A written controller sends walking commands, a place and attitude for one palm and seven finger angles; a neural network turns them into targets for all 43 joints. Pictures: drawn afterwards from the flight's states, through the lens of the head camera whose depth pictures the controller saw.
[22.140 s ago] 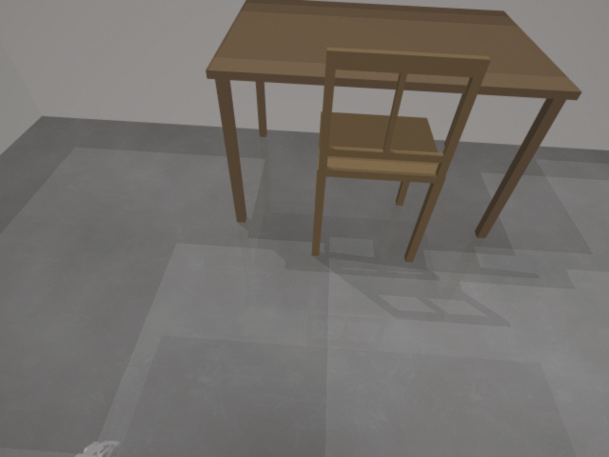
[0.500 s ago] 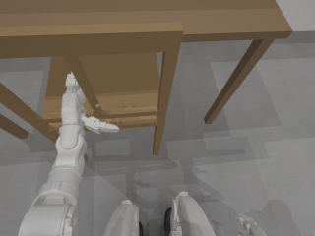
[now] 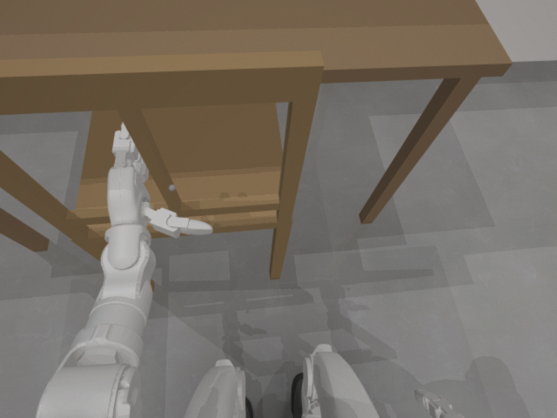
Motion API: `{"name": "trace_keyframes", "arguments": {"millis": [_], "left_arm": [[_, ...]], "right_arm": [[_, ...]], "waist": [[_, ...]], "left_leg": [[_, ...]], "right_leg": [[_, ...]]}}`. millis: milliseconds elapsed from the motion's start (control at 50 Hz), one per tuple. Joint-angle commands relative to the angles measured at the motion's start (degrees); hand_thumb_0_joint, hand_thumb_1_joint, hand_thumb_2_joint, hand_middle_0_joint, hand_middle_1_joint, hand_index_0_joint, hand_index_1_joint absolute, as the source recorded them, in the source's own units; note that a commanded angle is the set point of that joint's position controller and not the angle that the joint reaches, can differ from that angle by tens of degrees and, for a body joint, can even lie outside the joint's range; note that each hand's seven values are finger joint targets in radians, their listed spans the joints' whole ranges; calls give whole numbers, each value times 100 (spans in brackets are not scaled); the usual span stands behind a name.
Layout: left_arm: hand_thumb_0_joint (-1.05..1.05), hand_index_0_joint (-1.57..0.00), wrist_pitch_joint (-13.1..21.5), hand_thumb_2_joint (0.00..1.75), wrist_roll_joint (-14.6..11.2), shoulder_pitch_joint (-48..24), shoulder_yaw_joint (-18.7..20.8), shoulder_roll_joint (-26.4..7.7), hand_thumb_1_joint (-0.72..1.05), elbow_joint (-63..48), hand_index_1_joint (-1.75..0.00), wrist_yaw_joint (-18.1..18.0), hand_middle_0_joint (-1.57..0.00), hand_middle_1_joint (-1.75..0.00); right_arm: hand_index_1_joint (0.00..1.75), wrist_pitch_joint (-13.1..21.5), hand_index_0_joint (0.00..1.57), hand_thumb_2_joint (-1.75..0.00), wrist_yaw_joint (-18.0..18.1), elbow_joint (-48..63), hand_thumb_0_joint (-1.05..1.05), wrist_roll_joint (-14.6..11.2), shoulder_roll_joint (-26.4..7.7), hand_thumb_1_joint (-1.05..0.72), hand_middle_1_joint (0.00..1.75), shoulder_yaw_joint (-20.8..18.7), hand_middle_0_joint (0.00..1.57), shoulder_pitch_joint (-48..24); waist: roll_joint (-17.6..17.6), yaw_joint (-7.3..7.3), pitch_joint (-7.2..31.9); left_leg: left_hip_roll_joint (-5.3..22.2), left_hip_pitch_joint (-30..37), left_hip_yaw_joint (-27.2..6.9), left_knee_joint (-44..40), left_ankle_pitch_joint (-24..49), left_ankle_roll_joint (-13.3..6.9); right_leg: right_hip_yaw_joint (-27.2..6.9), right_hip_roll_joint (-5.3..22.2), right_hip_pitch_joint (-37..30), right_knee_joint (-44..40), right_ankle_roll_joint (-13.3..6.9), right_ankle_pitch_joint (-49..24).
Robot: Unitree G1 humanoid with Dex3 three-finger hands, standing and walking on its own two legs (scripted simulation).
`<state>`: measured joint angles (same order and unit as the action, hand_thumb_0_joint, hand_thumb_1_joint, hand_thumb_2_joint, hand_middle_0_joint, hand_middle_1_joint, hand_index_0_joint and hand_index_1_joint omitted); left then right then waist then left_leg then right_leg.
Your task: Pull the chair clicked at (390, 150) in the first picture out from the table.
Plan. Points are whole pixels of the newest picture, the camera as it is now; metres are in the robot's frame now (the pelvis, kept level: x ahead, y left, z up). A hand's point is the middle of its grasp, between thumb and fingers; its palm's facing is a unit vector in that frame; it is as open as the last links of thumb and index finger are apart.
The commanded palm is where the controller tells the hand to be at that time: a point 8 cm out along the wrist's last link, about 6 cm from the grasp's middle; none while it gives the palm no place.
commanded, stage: push the fingers through the gap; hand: left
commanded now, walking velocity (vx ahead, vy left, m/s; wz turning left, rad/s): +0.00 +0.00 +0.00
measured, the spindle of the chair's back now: (156, 166) +0.47 +0.17 +0.02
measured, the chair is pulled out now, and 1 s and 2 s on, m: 0.00 0.00 0.03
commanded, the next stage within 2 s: hook a spindle and tug to test in 0.02 s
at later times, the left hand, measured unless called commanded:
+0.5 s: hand (177, 186) +0.44 +0.14 +0.01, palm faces +0.11 -0.99 -0.05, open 15.2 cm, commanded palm +0.41 +0.18 +0.01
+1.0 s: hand (174, 184) +0.44 +0.14 +0.01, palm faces +0.11 -0.99 -0.03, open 5.7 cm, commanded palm +0.40 +0.18 +0.01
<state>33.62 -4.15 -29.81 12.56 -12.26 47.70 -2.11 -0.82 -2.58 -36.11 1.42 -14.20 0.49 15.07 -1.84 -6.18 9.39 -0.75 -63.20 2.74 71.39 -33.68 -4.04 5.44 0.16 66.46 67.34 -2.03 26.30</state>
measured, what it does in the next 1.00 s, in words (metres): stands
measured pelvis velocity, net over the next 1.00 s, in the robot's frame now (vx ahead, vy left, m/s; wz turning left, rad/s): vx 0.00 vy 0.00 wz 0.01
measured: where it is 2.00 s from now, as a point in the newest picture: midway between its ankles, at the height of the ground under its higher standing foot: outside the picture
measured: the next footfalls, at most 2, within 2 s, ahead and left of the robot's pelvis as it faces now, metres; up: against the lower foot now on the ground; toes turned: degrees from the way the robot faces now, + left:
none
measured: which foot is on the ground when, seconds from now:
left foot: down 0.00-1.00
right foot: down 0.00-1.00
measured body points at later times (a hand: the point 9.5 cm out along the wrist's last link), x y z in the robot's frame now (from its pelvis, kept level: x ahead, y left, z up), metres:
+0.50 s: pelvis -0.01 -0.01 +0.00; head +0.13 +0.00 +0.42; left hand +0.43 +0.19 +0.02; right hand +0.08 -0.26 -0.13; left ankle -0.01 +0.07 -0.63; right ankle +0.05 -0.10 -0.63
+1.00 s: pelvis +0.00 +0.00 +0.00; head +0.14 +0.01 +0.43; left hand +0.43 +0.20 +0.02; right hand +0.09 -0.26 -0.13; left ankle -0.01 +0.07 -0.63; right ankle +0.05 -0.10 -0.63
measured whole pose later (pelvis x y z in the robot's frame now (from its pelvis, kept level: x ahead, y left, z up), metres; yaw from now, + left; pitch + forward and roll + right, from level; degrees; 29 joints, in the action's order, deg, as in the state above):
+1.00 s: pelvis +0.00 +0.00 +0.00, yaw +0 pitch +26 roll -2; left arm 33.0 -5.0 -31.9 11.9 -12.4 49.2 -2.1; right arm -1.0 -2.6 -36.0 1.3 -14.6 0.1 14.3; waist -1.9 -5.7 9.3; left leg -0.9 -63.9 2.2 71.7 -33.8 -3.8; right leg 5.8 0.3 67.1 67.8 -2.3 26.7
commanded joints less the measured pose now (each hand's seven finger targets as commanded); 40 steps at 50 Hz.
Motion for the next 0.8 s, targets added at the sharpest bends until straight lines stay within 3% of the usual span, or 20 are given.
{"name": "trace_keyframes", "arguments": {"millis": [0, 80, 120, 140, 160, 300, 400, 440, 460, 500, 540, 580, 600, 720, 780], "left_arm": [[0, -6, 314, 30, 61, -2080, 53, -821, -50, -640, -8, -7, -6, -8], [0, -6, 288, 30, -45, -2188, 107, -830, -50, -763, -8, 74, -6, -8], [0, -8, 325, 30, -123, -2202, 117, -823, -50, -976, -13, 85, -8, -13], [0, -10, 317, 30, -136, -2224, 21, -716, -50, -941, -19, 90, -10, -19], [0, -11, 339, 30, -133, -2301, 155, -888, -50, -996, -24, 65, -11, -24], [0, -24, 340, 30, 7, -2194, 59, -782, -50, -878, -63, -50, -24, -63], [0, -32, 306, 30, 16, -2210, 184, -933, -50, -746, -90, -67, -32, -90], [0, -36, 332, 35, 38, -2263, 172, -959, -39, -764, -101, -66, -36, -101], [0, -38, 343, 37, 24, -2358, 63, -812, -33, -814, -107, -47, -38, -107], [0, -41, 372, 42, 12, -2305, 64, -824, -22, -879, -118, -20, -41, -118], [0, -45, 391, 47, -50, -2249, 90, -840, -11, -968, -129, -2, -45, -129], [0, -48, 384, 52, -68, -2038, 74, -799, 0, -1031, -140, 18, -48, -140], [0, -50, 384, 54, -73, -2109, -100, -633, 6, -1117, -145, 42, -50, -145], [0, -50, 337, 68, -56, -1951, -112, -632, 40, -1002, -145, 31, -50, -145], [0, -50, 368, 76, -43, -1988, -76, -701, 56, -1084, -145, 46, -50, -145]], "right_arm": [[30, 141, 20, -90, 68, 380, 0, 14, -955, -90, 30, -348, 20, 515], [30, 138, 20, -90, 71, 448, 0, 10, -967, -90, 30, -347, 20, 487], [30, 147, 20, -90, 67, 485, 0, 8, -955, -90, 30, -351, 20, 459], [30, 155, 20, -90, 67, 489, 0, 4, -950, -90, 30, -353, 20, 465], [30, 152, 20, -90, 76, 453, 0, 7, -966, -90, 30, -353, 20, 480], [30, 126, 20, -90, 72, 473, 0, 16, -926, -90, 30, -345, 20, 449], [30, 118, 20, -90, 76, 470, 0, 10, -929, -90, 30, -319, 20, 478], [30, 132, 20, -90, 85, 488, 0, 17, -925, -90, 30, -315, 20, 478], [30, 144, 20, -90, 78, 476, 0, 18, -908, -90, 30, -313, 20, 477], [30, 158, 20, -90, 68, 466, 0, 24, -915, -90, 30, -318, 20, 483], [30, 177, 20, -90, 73, 474, 0, 17, -935, -90, 30, -341, 20, 499], [30, 174, 20, -90, 60, 484, 0, 9, -926, -90, 30, -348, 20, 495], [30, 178, 20, -90, 49, 469, 0, 8, -907, -90, 30, -351, 20, 475], [30, 167, 20, -90, 40, 445, 0, -6, -916, -90, 30, -361, 20, 506], [30, 171, 20, -90, 42, 437, 0, 4, -918, -90, 30, -365, 20, 517]], "waist": [[-164, -210, 2282], [-389, -92, 2689], [-339, -74, 2926], [-247, -146, 2923], [-192, -130, 2973], [-180, -124, 2729], [-51, -116, 2624], [-121, -128, 2648], [-209, -166, 2690], [-291, -119, 2784], [-127, -129, 2915], [-261, -58, 2947], [-317, -120, 2955], [-32, -143, 2656], [-188, -116, 2733]], "left_leg": [[111, 1104, -690, -924, 2049, 401], [108, 1402, -732, -937, 2343, 466], [105, 1474, -698, -897, 2450, 451], [112, 1456, -725, -871, 2464, 435], [115, 1414, -733, -855, 2495, 440], [76, 1167, -642, -878, 2163, 378], [45, 941, -602, -898, 1951, 336], [39, 913, -596, -896, 1925, 330], [39, 988, -579, -874, 1938, 322], [48, 1083, -593, -889, 2007, 346], [63, 1159, -622, -869, 2170, 346], [72, 1245, -598, -898, 2298, 380], [79, 1324, -599, -880, 2352, 382], [65, 1061, -556, -893, 2165, 319], [78, 1193, -582, -884, 2394, 357]], "right_leg": [[-425, -39, -1618, -574, 47, -1284], [-403, -34, -1667, -511, 15, -1393], [-438, -39, -1815, -526, 30, -1537], [-421, -49, -1775, -502, 41, -1570], [-439, -44, -1836, -487, 49, -1617], [-481, -38, -1855, -552, 52, -1459], [-525, -40, -1998, -602, 47, -1386], [-534, -35, -2020, -584, 42, -1397], [-546, -37, -1968, -605, 51, -1410], [-536, -38, -1989, -595, 35, -1427], [-517, -47, -2069, -569, 39, -1569], [-515, -46, -2079, -571, 35, -1650], [-509, -46, -2027, -578, 40, -1692], [-535, -48, -2120, -658, 47, -1652], [-510, -42, -2089, -584, 31, -1803]]}}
